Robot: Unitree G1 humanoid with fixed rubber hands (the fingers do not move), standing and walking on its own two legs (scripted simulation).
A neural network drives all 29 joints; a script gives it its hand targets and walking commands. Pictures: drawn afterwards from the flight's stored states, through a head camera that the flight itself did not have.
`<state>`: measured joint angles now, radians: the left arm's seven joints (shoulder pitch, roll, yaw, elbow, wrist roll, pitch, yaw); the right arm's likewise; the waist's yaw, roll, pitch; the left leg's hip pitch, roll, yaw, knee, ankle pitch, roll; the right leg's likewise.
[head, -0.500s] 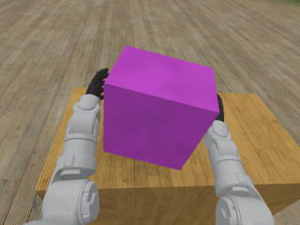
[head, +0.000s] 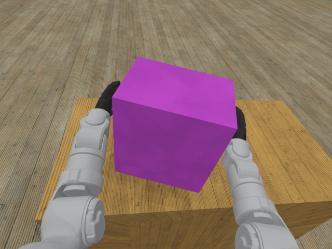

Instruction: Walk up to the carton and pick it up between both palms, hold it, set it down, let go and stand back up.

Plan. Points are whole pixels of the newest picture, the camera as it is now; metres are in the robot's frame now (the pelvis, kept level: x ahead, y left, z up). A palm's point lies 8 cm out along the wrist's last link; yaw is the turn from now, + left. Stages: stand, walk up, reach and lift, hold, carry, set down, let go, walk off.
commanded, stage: set down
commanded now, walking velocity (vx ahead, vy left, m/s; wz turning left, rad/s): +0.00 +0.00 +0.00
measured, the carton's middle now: (170, 128) +0.39 -0.05 +0.10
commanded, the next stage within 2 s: none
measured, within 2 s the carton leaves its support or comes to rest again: neither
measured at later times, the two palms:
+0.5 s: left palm (111, 114) +0.43 +0.10 +0.12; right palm (237, 144) +0.33 -0.22 +0.09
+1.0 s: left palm (112, 117) +0.46 +0.10 +0.09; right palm (231, 147) +0.34 -0.21 +0.07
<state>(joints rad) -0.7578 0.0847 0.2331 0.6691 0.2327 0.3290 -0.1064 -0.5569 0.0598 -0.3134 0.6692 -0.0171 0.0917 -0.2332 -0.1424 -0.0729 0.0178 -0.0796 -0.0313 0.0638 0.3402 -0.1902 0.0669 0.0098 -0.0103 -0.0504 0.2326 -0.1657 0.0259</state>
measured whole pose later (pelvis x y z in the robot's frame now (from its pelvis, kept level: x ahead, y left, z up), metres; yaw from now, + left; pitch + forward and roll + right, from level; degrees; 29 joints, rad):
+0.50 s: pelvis +0.00 +0.00 +0.00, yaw -1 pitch -1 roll -2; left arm -0.83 0.10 0.26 0.89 0.23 0.21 -0.11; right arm -0.59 0.10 -0.43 0.73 -0.11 0.04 -0.21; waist -0.16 -0.06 0.00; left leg -0.15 -0.03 0.08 0.34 -0.19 0.07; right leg -0.07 -0.01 -0.04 0.24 -0.16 0.03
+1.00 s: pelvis +0.01 +0.01 +0.00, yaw -2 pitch +4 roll -2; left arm -0.90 0.14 0.27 1.10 0.23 0.09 -0.11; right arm -0.62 0.15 -0.55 0.80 -0.23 -0.05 -0.19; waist -0.17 -0.05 -0.03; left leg -0.24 -0.03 0.09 0.36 -0.20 0.08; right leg -0.15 -0.01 -0.02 0.25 -0.16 0.04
